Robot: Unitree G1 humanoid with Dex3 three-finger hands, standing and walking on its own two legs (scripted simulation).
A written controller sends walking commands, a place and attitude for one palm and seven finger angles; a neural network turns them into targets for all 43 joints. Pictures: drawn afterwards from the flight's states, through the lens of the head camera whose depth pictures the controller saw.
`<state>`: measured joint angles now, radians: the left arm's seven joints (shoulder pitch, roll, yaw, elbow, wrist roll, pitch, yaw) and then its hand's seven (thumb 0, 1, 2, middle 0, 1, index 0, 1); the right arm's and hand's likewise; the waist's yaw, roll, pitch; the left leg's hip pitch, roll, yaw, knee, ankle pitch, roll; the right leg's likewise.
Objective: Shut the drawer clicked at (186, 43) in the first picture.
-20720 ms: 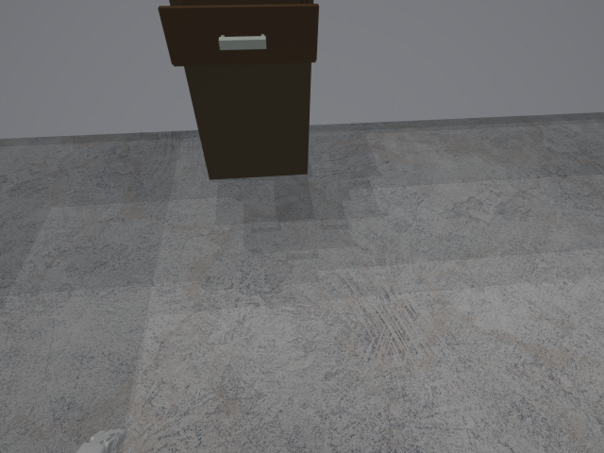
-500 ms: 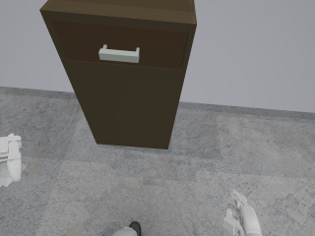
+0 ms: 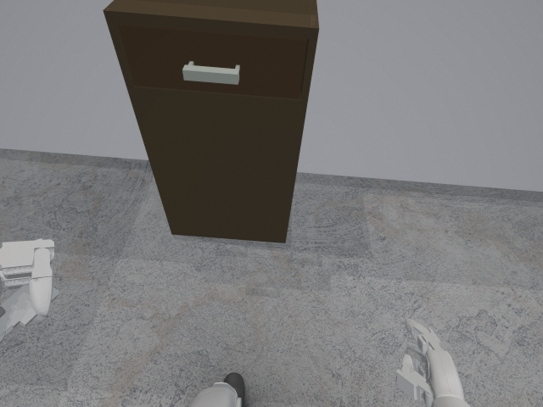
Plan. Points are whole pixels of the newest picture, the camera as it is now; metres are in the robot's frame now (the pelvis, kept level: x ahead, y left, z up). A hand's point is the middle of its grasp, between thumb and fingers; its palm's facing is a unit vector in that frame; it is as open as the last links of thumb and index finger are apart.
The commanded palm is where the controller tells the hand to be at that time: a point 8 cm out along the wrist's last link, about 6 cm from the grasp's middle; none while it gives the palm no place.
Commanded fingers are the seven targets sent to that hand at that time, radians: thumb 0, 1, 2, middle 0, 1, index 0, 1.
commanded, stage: stop stepping back and stand still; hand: left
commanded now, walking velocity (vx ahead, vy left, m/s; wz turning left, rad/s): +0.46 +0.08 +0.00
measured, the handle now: (213, 70) +0.86 +0.20 +0.05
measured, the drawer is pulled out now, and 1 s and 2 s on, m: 0.00 0.00 0.00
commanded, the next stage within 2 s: let the arm hang, fingers relaxed in 1.74 s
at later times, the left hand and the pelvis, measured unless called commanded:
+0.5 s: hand out of the picture +0.10 +0.24 +0.19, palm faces +0.40 -0.74 -0.55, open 3.2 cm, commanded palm +0.05 +0.28 +0.19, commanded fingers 0.00 0.90 0.90 -1.40 -1.60 -1.40 -1.60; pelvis -0.07 +0.00 +0.00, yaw +2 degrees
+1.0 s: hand out of the picture +0.13 +0.25 +0.17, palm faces +0.43 -0.77 -0.48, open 3.2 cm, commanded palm +0.07 +0.28 +0.19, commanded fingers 0.00 0.90 0.90 -1.40 -1.60 -1.40 -1.60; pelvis -0.05 -0.01 +0.01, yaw +3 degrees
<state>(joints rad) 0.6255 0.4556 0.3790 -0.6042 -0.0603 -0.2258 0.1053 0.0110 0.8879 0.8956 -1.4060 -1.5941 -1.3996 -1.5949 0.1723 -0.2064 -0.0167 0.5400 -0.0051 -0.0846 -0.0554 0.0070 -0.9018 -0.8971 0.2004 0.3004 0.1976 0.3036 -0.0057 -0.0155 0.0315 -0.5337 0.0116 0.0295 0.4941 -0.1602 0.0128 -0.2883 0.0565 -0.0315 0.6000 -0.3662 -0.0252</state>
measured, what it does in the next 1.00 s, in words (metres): steps on the spot: left foot, then right foot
